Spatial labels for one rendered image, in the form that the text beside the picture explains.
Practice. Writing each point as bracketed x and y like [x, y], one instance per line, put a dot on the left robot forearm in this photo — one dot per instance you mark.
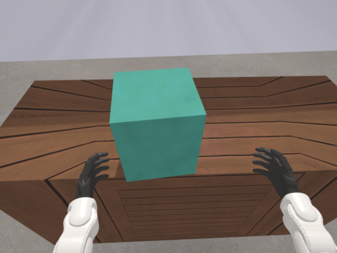
[80, 227]

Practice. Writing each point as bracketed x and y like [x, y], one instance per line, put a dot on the carton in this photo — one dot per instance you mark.
[157, 120]

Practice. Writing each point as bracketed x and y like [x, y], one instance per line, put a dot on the pedestal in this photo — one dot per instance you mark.
[58, 124]

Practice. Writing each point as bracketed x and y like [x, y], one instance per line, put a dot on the left robot hand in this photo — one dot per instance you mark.
[88, 180]

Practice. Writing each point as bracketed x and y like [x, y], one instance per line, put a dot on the right robot hand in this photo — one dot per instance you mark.
[279, 171]

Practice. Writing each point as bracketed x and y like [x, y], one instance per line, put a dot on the right robot forearm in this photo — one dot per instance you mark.
[305, 224]

